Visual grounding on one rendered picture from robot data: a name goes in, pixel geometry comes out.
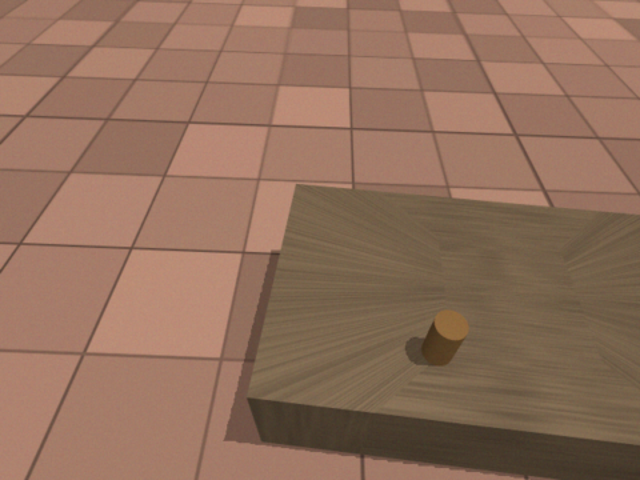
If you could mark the can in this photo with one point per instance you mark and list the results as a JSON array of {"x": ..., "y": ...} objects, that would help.
[{"x": 444, "y": 337}]

